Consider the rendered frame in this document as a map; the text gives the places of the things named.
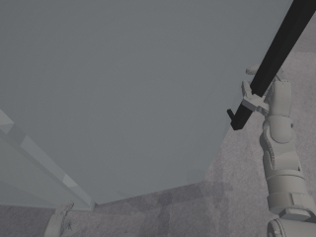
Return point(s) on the robot left hand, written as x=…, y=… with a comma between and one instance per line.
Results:
x=56, y=225

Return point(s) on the handle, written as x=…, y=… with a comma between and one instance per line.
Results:
x=292, y=26

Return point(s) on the robot right forearm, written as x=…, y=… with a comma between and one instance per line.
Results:
x=288, y=194

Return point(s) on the robot right hand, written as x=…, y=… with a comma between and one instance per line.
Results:
x=278, y=95

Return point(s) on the robot right upper arm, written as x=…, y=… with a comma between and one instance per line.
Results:
x=290, y=228

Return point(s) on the fridge door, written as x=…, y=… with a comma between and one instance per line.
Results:
x=130, y=97

